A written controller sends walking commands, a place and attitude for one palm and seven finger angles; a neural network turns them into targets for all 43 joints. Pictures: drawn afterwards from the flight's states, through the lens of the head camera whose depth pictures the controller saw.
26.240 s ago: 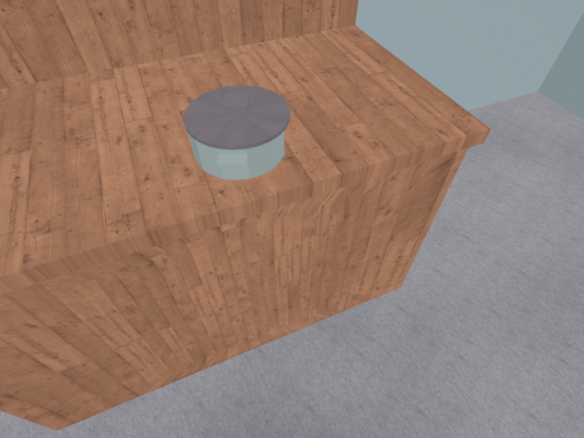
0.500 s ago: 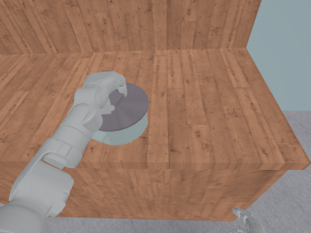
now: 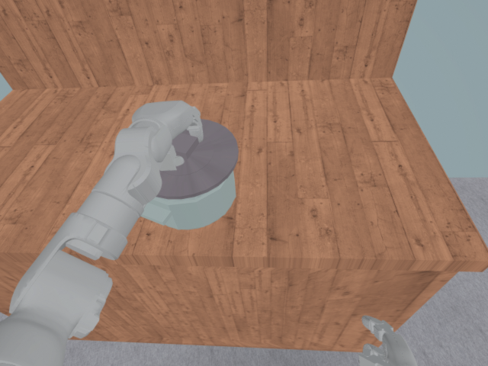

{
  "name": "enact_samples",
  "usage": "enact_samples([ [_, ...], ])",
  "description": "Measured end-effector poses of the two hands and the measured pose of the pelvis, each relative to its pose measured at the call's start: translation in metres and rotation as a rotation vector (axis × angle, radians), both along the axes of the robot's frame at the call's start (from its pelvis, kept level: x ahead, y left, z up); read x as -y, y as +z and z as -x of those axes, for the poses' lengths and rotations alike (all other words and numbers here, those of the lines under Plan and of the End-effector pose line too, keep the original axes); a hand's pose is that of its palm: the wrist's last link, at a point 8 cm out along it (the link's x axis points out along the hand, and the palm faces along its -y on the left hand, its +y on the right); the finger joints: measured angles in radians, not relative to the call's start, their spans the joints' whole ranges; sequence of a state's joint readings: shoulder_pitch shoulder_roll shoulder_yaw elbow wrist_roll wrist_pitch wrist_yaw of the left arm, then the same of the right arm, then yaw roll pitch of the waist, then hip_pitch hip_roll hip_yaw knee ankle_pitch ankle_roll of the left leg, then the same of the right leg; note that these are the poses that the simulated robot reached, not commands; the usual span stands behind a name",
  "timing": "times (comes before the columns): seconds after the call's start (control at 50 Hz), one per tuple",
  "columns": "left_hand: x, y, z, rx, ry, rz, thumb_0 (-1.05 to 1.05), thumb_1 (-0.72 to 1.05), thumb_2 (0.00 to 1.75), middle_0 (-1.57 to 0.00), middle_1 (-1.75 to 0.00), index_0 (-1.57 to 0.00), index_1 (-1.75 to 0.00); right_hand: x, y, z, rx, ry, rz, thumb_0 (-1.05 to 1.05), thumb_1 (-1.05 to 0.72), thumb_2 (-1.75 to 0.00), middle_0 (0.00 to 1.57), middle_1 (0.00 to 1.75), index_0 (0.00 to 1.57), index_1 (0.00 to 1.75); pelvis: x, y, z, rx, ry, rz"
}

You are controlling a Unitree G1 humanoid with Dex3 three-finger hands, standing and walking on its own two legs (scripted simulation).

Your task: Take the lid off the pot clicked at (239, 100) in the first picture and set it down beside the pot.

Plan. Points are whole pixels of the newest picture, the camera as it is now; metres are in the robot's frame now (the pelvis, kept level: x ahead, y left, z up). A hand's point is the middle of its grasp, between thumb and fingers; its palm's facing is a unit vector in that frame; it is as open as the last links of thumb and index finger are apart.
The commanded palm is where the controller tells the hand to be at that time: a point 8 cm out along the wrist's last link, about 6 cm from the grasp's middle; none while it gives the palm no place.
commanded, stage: lift the lid straight up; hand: left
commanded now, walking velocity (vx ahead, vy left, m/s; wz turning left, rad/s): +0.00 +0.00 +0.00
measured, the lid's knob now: (182, 145) +0.46 +0.13 +0.14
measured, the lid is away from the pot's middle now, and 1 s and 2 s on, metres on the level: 0.01 0.00 0.06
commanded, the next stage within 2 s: move the lid sideways beside the pot in 1.48 s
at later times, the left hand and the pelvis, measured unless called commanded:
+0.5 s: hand (161, 129) +0.43 +0.14 +0.19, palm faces -0.20 -0.03 -0.98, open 8.0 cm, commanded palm +0.41 +0.15 +0.27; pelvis -0.01 +0.00 +0.00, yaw +0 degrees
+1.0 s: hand (153, 105) +0.42 +0.14 +0.24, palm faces -0.10 +0.00 -0.99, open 8.1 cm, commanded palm +0.40 +0.14 +0.31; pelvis -0.01 +0.01 +0.00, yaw +0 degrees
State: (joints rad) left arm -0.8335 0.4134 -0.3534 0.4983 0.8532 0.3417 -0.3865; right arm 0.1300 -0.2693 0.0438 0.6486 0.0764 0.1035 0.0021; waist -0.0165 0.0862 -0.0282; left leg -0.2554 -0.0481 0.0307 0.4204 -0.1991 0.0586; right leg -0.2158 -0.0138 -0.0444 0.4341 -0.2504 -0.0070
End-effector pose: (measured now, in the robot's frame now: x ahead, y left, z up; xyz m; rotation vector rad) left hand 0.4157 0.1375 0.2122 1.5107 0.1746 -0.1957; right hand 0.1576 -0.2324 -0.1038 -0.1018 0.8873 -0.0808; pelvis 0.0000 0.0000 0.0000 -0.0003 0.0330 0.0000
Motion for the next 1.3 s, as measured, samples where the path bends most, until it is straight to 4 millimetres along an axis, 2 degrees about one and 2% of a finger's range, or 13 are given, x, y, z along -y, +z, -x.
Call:
enact_samples([
  [0.2, -0.001, 0.018, 0.001, 0.029, 0.005, -0.006, -0.03, 0.15, 0.99, -0.87, -0.93, -0.64, -0.80, 0.002, 0.003, -0.004, 0.026, 0.005, 0.008, 0.01, -0.91, -0.90, 0.20, 0.30, 0.20, 0.30, 0.002, 0.000, 0.004, 0.004, 0.001, -0.001],
  [0.58, -0.009, 0.047, -0.006, 0.050, 0.027, -0.020, -0.04, 0.15, 0.99, -0.87, -0.93, -0.64, -0.80, 0.005, 0.001, 0.012, 0.008, -0.014, 0.030, 0.01, -0.91, -0.90, 0.20, 0.30, 0.20, 0.30, 0.000, 0.001, 0.006, 0.007, 0.001, 0.001],
  [1.04, -0.002, 0.089, 0.007, 0.144, -0.004, -0.054, -0.04, 0.15, 0.99, -0.88, -0.94, -0.64, -0.80, -0.018, 0.008, -0.004, 0.065, 0.039, 0.003, 0.01, -0.91, -0.90, 0.20, 0.30, 0.20, 0.30, -0.009, 0.000, 0.015, 0.010, 0.009, 0.000],
  [1.3, 0.007, 0.112, -0.001, 0.185, 0.003, -0.051, -0.04, 0.15, 0.99, -0.89, -0.94, -0.64, -0.80, -0.013, 0.002, 0.013, 0.037, 0.013, 0.009, 0.01, -0.91, -0.90, 0.20, 0.30, 0.20, 0.30, -0.007, 0.001, 0.014, 0.003, -0.001, -0.002],
])
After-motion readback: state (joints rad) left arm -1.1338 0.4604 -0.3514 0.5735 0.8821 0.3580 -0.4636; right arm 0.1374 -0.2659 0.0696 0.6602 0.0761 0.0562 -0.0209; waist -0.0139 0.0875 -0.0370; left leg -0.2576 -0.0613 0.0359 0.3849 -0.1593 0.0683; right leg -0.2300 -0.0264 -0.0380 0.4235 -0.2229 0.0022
